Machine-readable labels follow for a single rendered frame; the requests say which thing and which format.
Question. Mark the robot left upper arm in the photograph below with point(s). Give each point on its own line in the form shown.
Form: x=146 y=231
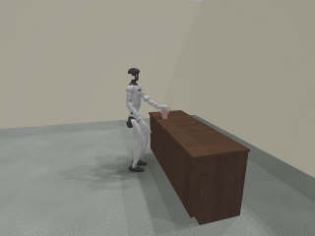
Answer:
x=143 y=94

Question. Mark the table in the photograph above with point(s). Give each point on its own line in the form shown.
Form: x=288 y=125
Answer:
x=205 y=167

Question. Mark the left robot hand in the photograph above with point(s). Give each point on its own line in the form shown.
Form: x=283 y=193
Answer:
x=164 y=106

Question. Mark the robot head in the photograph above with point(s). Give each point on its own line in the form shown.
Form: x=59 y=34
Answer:
x=134 y=72

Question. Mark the robot left forearm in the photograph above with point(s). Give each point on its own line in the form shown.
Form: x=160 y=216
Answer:
x=153 y=104

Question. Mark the right robot hand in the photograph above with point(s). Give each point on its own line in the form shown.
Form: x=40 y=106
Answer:
x=143 y=125

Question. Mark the robot right foot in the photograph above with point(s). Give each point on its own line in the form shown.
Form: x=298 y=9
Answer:
x=137 y=168

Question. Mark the robot right forearm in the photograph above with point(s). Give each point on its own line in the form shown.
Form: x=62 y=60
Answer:
x=135 y=112

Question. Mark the robot right upper arm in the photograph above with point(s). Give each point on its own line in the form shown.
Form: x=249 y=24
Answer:
x=129 y=94

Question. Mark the sponge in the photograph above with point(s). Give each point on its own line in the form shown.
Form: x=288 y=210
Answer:
x=164 y=113

